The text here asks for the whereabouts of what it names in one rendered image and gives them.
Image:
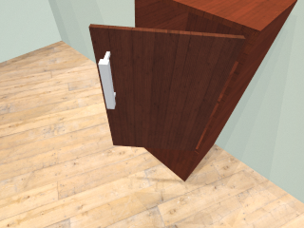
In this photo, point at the cupboard door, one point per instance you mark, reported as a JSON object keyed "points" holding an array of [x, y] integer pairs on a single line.
{"points": [[167, 82]]}

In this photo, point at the handle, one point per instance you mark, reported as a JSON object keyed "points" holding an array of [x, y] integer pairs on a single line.
{"points": [[106, 77]]}

